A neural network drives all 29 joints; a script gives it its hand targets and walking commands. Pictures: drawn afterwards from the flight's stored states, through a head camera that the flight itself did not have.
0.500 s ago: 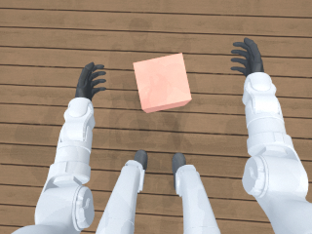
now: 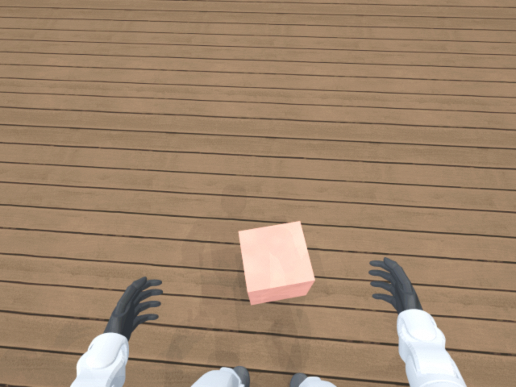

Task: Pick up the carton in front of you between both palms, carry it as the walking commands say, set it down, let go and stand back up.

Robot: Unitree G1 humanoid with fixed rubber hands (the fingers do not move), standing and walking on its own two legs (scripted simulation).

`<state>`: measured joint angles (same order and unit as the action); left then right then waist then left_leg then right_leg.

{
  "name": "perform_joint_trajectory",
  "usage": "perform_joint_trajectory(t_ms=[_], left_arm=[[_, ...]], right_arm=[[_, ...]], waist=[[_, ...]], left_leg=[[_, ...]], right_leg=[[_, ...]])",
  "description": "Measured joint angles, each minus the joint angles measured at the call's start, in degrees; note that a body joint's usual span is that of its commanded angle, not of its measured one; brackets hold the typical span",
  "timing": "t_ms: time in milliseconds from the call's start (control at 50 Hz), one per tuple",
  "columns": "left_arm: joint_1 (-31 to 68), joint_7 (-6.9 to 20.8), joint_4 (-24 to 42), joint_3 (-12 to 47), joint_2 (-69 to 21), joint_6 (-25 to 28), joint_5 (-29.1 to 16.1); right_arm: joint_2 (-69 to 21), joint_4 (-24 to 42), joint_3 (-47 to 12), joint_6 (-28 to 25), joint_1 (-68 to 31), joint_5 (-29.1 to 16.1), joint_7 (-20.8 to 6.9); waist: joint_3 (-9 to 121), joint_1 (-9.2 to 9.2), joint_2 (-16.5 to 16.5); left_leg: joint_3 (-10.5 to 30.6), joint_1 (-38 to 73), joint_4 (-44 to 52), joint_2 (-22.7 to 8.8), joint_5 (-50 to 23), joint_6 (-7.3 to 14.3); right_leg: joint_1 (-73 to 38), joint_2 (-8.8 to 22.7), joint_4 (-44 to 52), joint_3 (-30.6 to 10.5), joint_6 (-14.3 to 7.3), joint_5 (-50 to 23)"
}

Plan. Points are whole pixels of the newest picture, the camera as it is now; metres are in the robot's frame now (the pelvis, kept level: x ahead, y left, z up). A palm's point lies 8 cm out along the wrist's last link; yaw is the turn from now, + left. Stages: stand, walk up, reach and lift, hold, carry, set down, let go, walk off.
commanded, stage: let go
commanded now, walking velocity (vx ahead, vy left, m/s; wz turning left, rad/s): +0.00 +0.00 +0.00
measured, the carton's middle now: (274, 265) +0.45 -0.01 -0.64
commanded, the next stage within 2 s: stand in 0.66 s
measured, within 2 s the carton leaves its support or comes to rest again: neither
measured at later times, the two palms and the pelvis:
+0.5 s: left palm (121, 337) +0.17 +0.22 -0.06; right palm (440, 374) +0.15 -0.24 -0.06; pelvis +0.00 +0.00 +0.01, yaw +0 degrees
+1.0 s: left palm (88, 345) +0.16 +0.29 -0.09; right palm (476, 386) +0.14 -0.29 -0.06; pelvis +0.02 +0.01 +0.00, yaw -1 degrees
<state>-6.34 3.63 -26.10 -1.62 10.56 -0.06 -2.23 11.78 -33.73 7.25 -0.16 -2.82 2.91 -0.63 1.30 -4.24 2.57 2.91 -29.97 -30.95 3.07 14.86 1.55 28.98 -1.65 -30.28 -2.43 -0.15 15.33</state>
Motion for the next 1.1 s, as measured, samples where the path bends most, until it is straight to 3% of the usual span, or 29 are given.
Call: perform_joint_trajectory(t_ms=[280, 440, 540, 660, 740, 840, 1100], left_arm=[[-6.1, 0.6, 2.2, -0.3, 2.9, -5.4, 2.0], [-5.0, 0.5, 2.4, -0.6, 1.3, -8.0, 3.2], [-4.6, -1.3, 3.7, 0.2, 1.7, -11.1, 3.7], [-4.8, -2.8, 5.1, 0.5, 1.9, -12.7, 3.2], [-4.0, -4.4, -1.5, 0.1, 4.3, -7.6, 4.1], [-4.3, -4.0, -8.0, -1.3, 7.2, -3.1, 4.4], [-3.4, -5.2, -16.9, -0.5, 9.1, -0.7, 3.9]], right_arm=[[0.7, 8.6, -4.1, 4.4, 15.0, -2.5, -2.9], [0.2, 9.7, -4.6, 7.6, 15.9, -1.8, -3.6], [0.2, 8.1, -5.3, 5.7, 16.2, -2.7, -1.5], [0.5, 7.5, -5.9, 5.5, 16.0, -2.9, -1.1], [1.8, 2.0, -5.7, 3.7, 15.4, -0.8, 0.1], [5.3, -2.7, -4.0, 1.7, 15.5, -0.3, 0.8], [7.0, -8.7, -4.7, 0.5, 13.2, -1.3, 2.1]], waist=[[-6.2, 4.01, -2.5], [-8.9, 4.52, -2.8], [-7.9, 4.34, -2.9], [-7.4, 4.01, -2.7], [-3.8, 3.87, -3.7], [-2.2, 4.06, -4.3], [-2.7, 4.53, -4.6]], left_leg=[[0.2, 19.8, 4.7, -0.5, 0.1, -0.3], [-0.3, 24.7, 4.4, -0.8, 1.0, -0.2], [-0.2, 24.3, 2.8, -0.6, 1.9, -0.1], [-0.3, 24.2, 1.9, -0.4, 2.4, 0.2], [-0.5, 20.4, 0.4, -0.1, 2.9, 0.4], [-0.6, 17.8, -0.7, -0.2, 3.8, 0.6], [-1.6, 19.8, 2.2, -0.2, 3.5, 0.9]], right_leg=[[-19.9, -0.2, 4.7, 0.3, -0.6, 0.1], [-24.7, -0.4, 4.7, -0.1, -0.5, 0.6], [-24.5, -0.3, 3.4, 0.2, -0.5, 1.4], [-24.6, -0.1, 2.8, 0.2, -0.2, 1.8], [-20.5, 0.2, 0.6, 0.1, 0.1, 2.7], [-18.2, 0.0, 0.2, 0.0, 0.2, 3.2], [-19.8, 0.3, 2.9, -1.0, 0.5, 2.7]])
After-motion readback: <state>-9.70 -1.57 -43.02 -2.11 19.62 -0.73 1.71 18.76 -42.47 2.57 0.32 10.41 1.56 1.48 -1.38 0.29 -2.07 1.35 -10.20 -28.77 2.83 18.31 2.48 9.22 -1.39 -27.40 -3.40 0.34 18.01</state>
